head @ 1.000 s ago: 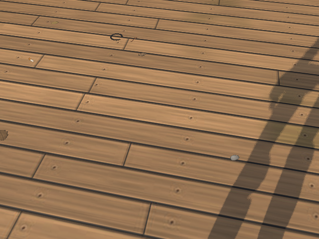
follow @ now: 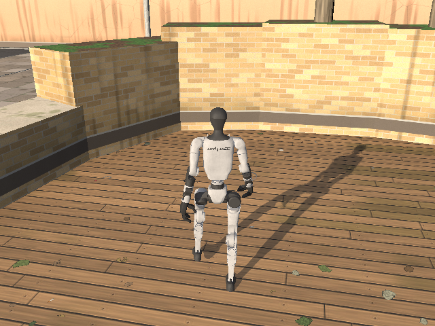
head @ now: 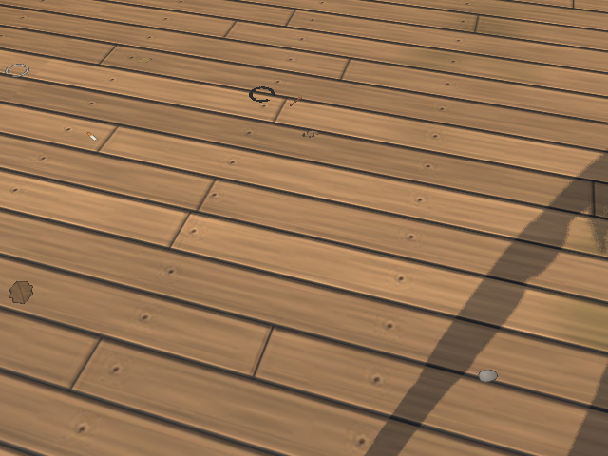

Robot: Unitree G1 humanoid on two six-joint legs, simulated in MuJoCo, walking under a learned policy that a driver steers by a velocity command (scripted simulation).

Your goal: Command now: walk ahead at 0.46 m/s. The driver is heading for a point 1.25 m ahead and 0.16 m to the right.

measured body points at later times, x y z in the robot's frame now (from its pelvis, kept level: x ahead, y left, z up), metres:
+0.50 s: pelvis +0.29 +0.06 +0.01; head +0.30 +0.06 +0.46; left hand +0.45 +0.32 -0.11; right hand +0.27 -0.20 -0.13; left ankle +0.25 +0.14 -0.74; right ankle +0.46 -0.12 -0.67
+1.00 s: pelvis +0.56 -0.01 +0.01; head +0.59 -0.02 +0.46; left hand +0.60 +0.25 -0.13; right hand +0.68 -0.27 -0.13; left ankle +0.65 +0.16 -0.68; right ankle +0.57 -0.09 -0.74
